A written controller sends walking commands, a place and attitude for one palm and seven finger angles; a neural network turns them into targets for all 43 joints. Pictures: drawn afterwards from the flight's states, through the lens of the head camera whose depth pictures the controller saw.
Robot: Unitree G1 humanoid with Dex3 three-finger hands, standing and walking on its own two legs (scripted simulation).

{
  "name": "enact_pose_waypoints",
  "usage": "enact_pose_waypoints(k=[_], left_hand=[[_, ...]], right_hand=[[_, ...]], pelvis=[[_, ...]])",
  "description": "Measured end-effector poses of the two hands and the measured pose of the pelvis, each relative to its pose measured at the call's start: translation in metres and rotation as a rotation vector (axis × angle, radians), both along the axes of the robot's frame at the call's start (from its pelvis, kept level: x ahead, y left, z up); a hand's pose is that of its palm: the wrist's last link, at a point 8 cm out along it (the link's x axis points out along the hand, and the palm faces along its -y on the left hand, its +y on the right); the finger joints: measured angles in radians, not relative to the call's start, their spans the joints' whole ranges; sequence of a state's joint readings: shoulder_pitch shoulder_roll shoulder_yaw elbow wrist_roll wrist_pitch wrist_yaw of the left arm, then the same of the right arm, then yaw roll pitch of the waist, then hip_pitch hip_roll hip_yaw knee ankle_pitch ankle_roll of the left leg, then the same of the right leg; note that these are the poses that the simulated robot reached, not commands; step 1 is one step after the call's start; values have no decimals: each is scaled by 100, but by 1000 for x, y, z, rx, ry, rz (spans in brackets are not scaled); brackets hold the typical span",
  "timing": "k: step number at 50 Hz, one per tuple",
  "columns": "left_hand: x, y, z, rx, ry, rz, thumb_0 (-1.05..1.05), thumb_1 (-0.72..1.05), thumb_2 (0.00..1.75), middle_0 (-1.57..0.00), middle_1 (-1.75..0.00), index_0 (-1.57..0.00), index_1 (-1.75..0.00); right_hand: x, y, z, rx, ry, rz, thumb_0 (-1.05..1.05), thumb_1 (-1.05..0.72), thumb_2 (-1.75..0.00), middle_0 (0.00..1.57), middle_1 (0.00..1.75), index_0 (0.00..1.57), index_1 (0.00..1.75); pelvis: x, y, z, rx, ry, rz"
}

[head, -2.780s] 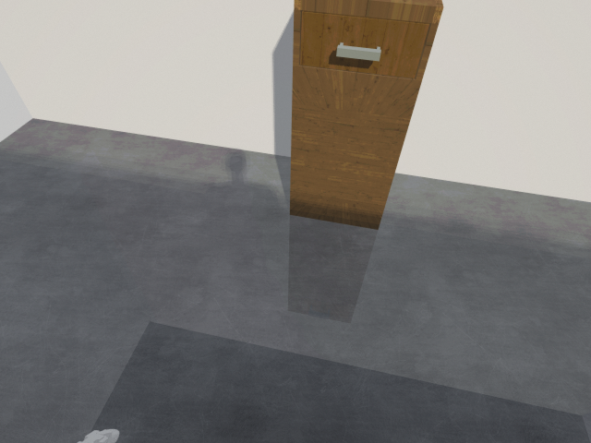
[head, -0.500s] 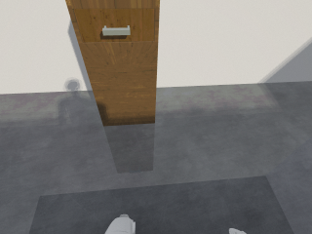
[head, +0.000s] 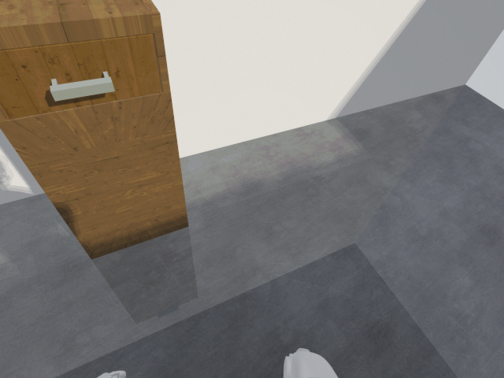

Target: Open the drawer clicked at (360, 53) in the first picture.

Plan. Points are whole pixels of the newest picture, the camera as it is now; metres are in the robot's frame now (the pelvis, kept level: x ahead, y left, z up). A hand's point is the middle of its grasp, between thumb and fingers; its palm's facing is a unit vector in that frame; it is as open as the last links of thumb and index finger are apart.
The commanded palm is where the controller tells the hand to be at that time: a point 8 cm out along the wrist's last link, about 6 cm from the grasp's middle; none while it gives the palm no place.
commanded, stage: walk to a spot facing it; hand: left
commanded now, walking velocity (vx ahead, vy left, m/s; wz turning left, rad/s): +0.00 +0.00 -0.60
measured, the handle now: (82, 83) +0.71 +0.44 +0.04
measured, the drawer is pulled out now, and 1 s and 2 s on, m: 0.00 0.00 0.00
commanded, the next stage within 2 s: turn to face it in 0.32 s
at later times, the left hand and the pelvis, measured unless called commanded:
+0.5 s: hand (167, 352) +0.19 +0.15 -0.17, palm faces -0.24 -0.94 -0.23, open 7.4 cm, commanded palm none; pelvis +0.06 -0.01 -0.01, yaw -16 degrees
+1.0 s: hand (128, 356) +0.18 +0.22 -0.17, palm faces -0.07 -0.97 -0.24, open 7.4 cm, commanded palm none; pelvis +0.08 +0.02 +0.00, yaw -4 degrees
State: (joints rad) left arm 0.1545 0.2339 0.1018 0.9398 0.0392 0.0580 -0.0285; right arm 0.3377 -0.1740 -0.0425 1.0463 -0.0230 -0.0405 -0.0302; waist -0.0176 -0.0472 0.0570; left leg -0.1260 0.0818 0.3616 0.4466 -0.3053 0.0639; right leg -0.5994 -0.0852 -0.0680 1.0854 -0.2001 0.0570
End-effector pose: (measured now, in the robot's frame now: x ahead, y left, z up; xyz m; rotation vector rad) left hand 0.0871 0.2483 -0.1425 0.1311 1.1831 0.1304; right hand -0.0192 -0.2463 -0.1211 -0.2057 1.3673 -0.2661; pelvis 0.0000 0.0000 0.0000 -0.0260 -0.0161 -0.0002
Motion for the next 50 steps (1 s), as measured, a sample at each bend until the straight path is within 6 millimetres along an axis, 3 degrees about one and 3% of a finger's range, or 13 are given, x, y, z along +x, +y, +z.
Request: enact_pose_waypoints(k=[8,13,17,23,29,33,38,45,50], left_hand=[[86,-45,-3,-3,-18,-185,0,91,90,-19,-29,-20,-30],[123,-71,-7,23,-90,-243,0,90,89,-20,-29,-20,-30],[120,-69,0,48,-62,-239,0,90,89,-20,-30,-20,-30],[111,-53,3,67,18,-266,0,90,89,-20,-30,-20,-30],[112,-28,-7,44,30,-255,0,90,89,-20,-30,-20,-30],[112,-12,-19,5,26,-202,0,90,89,-20,-30,-20,-30],[103,2,-11,-7,72,-167,0,90,89,-20,-29,-20,-30],[91,20,0,36,99,-119,0,90,89,-20,-30,-20,-30],[92,21,7,72,69,-85,0,90,89,-20,-29,-20,-30]], right_hand=[[-30,19,-27,96,98,-172,1,-91,-90,20,30,20,30],[-21,13,-49,153,119,-227,1,-91,-90,20,30,20,30],[23,-3,-44,128,22,-223,1,-91,-90,20,30,20,30],[98,-24,-21,54,-195,-199,1,-91,-90,20,30,20,30],[132,-17,-5,-11,-268,-156,0,-91,-90,20,30,20,30],[132,7,-1,-15,-228,-116,0,-91,-90,19,30,20,30],[121,35,4,15,-145,-99,0,-92,-90,20,30,20,30],[94,38,1,34,-42,-95,0,-93,-90,20,30,21,30],[75,28,-7,54,16,-83,0,-92,-90,20,30,21,30]], pelvis=[[31,-8,-13,23,7,-109],[47,-25,-27,25,13,-159],[53,-28,-19,22,-2,-201],[61,-19,-10,29,17,-266],[75,3,-12,1,22,-271],[89,16,-12,-3,4,-244],[94,27,1,-17,18,-204],[85,32,6,-11,48,-139],[75,24,3,4,56,-78]])
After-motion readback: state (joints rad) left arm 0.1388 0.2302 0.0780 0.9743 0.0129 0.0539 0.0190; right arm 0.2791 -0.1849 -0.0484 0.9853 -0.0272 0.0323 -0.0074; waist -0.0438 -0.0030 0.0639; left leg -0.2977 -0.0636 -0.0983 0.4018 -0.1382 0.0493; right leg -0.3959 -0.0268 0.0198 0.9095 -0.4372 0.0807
